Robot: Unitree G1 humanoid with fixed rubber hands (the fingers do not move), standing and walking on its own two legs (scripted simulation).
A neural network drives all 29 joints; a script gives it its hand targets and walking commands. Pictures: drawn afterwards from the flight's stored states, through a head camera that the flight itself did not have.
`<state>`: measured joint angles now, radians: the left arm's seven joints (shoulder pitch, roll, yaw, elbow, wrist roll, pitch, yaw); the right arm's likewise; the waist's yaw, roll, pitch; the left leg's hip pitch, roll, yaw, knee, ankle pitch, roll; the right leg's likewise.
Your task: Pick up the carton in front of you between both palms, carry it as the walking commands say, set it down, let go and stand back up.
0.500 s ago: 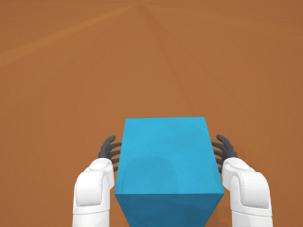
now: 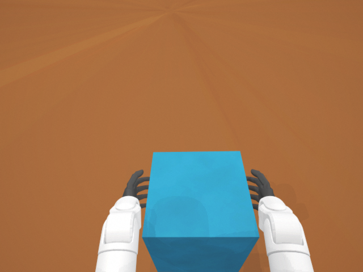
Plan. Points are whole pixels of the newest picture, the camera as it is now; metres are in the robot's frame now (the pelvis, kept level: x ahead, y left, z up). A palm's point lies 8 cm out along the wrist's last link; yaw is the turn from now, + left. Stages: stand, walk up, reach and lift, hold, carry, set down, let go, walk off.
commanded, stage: carry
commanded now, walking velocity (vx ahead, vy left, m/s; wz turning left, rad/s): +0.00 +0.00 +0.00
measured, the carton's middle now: (197, 214) +0.29 +0.00 -0.05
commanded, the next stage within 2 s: hold in 1.12 s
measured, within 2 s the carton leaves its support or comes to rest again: neither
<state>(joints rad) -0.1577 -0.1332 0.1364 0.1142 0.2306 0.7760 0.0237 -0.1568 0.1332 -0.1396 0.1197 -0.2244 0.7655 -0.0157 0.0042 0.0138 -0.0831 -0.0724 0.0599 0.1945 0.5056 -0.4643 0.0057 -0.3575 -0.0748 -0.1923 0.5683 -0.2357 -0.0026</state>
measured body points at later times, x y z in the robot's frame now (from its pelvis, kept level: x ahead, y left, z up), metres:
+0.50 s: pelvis -0.04 +0.00 +0.00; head -0.06 +0.00 +0.45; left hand +0.25 +0.15 +0.03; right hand +0.25 -0.15 +0.03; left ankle -0.12 +0.08 -0.73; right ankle +0.04 -0.12 -0.73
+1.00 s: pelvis -0.06 +0.01 +0.00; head -0.08 +0.01 +0.45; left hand +0.24 +0.16 +0.03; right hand +0.24 -0.14 +0.03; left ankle -0.12 +0.08 -0.73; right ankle +0.04 -0.12 -0.73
